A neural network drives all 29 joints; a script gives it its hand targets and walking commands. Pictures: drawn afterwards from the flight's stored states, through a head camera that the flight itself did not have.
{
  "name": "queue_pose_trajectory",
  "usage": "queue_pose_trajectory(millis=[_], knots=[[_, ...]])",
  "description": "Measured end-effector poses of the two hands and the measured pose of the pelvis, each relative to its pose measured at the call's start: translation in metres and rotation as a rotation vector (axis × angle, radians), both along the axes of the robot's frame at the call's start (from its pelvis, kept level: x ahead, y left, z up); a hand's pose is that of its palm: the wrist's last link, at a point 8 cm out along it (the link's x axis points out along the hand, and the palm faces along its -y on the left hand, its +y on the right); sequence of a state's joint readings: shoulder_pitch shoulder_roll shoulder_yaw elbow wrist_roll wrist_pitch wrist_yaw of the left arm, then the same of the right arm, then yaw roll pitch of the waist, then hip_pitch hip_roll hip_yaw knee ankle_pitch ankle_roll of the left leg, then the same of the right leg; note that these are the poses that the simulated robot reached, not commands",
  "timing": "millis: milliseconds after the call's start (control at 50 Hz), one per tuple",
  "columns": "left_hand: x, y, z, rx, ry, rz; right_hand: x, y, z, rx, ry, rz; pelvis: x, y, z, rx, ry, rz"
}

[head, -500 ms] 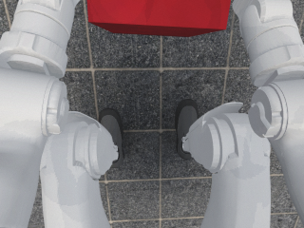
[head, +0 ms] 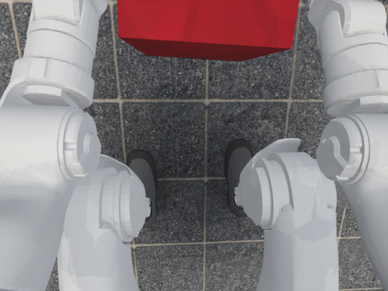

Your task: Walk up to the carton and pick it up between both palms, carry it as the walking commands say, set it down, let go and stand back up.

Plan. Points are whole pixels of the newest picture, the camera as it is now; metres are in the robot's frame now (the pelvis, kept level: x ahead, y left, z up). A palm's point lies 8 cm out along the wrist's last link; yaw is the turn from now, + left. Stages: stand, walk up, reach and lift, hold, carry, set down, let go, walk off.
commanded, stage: reach and lift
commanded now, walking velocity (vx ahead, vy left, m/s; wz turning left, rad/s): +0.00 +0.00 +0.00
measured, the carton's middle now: out of the picture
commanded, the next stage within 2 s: none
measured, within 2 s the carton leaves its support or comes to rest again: leaves its support in 0.18 s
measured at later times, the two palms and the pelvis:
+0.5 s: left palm out of the picture +0.58 +0.10 -0.09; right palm out of the picture +0.54 -0.20 -0.10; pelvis +0.00 -0.01 +0.03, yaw +1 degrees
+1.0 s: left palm out of the picture +0.57 +0.10 -0.04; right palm out of the picture +0.54 -0.19 -0.04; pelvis +0.01 +0.00 +0.07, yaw +1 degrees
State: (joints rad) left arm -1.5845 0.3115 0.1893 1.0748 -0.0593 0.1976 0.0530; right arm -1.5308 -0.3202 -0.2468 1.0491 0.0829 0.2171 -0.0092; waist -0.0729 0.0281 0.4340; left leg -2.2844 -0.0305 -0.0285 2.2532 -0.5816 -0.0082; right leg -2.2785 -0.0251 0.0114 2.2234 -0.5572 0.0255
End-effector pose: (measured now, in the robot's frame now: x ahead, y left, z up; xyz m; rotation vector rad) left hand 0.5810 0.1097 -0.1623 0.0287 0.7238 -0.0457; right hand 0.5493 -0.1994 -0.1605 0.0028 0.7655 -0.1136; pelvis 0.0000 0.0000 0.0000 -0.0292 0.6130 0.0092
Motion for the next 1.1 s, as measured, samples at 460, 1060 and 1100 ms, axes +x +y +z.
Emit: queue_pose_trajectory(millis=[460, 1060, 1100], knots=[[0.002, -0.009, 0.068, 0.063, -0.036, 0.038, -0.003, 0.002, 0.059, -0.007, -0.046, -0.087, 0.006, -0.007, 0.03, 0.015, 0.101, 0.004], [-0.01, -0.006, 0.131, 0.028, -0.048, 0.063, -0.012, 0.006, 0.13, -0.037, -0.063, -0.106, 0.012, -0.002, 0.075, 0.001, 0.187, 0.015], [-0.013, -0.006, 0.137, 0.026, -0.048, 0.065, -0.015, 0.006, 0.137, -0.037, -0.062, -0.108, 0.012, -0.002, 0.08, 0.001, 0.191, 0.016]])
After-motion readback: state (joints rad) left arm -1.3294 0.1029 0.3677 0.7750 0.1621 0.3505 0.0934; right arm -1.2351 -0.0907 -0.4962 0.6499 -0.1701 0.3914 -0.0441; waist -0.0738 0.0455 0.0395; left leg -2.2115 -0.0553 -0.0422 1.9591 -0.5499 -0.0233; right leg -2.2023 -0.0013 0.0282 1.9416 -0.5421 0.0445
